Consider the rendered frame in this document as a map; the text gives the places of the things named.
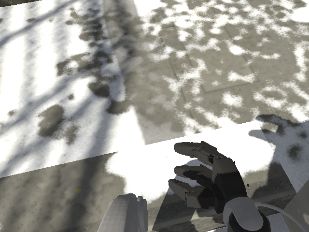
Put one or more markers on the robot right hand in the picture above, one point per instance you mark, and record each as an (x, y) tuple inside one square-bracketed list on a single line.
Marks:
[(218, 186)]

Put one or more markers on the robot left thigh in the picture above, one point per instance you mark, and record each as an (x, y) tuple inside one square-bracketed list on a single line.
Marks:
[(126, 213)]

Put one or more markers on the robot right forearm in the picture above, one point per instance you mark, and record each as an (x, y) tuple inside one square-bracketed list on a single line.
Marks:
[(241, 215)]

